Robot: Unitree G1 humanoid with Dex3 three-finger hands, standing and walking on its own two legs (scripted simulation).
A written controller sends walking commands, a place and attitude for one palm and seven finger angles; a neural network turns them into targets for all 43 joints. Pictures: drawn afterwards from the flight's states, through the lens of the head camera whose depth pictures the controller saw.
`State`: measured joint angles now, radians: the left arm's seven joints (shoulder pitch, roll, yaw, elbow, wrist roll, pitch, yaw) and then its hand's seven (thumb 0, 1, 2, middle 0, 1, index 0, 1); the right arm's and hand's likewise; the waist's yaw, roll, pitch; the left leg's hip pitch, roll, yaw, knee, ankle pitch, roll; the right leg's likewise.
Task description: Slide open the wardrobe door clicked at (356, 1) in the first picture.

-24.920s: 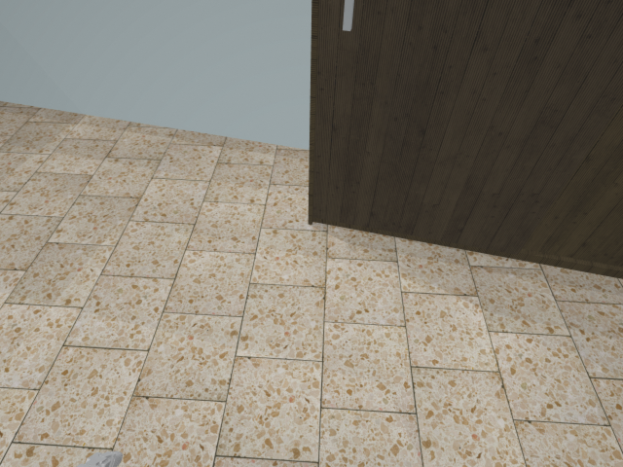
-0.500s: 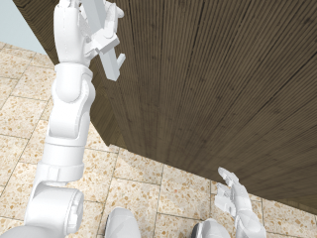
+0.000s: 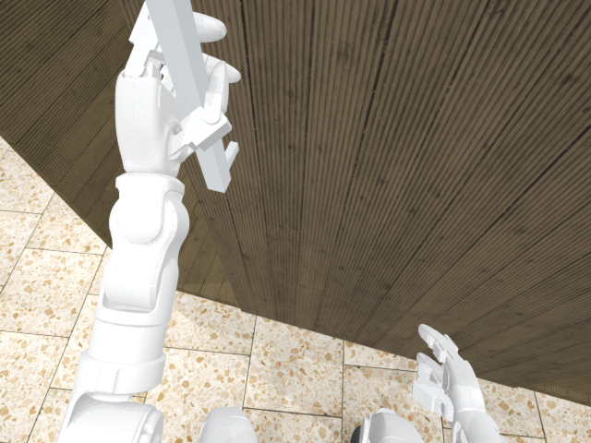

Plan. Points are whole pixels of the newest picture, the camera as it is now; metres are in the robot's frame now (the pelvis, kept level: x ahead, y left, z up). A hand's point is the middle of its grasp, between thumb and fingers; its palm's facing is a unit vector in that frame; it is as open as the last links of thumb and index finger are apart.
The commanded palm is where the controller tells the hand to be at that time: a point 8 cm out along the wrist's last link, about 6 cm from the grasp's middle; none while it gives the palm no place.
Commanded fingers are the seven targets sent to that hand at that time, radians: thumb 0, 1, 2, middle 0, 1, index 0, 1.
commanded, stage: step sideways, sliding the door along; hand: left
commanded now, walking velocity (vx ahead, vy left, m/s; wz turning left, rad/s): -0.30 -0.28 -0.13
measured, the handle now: (203, 75) +0.39 +0.18 +0.24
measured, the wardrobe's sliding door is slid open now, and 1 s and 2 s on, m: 0.33 0.65 0.65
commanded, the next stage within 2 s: stop walking and hold the door there in 1.40 s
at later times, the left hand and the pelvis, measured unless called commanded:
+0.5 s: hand (466, 176) +0.33 -0.07 +0.23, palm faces -0.08 -0.99 -0.12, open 6.6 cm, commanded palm +0.32 -0.03 +0.22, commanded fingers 0.00 0.90 0.90 -0.45 -1.40 -0.45 -1.40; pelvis -0.06 -0.14 +0.01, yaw -7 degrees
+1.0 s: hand out of the picture +0.32 -0.18 +0.23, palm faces +0.11 -0.99 -0.03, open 6.0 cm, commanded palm +0.30 -0.18 +0.22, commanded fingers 0.00 0.90 0.90 -0.45 -1.40 -0.45 -1.40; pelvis -0.12 -0.31 +0.01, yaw -7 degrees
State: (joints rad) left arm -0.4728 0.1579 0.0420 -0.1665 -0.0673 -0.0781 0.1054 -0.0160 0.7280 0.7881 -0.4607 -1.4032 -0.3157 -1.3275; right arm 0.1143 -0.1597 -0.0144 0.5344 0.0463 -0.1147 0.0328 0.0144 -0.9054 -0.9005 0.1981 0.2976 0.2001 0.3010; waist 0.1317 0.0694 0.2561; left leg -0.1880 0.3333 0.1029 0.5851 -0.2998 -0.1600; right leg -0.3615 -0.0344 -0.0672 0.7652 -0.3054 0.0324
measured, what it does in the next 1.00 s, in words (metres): steps to the right: right foot, then left foot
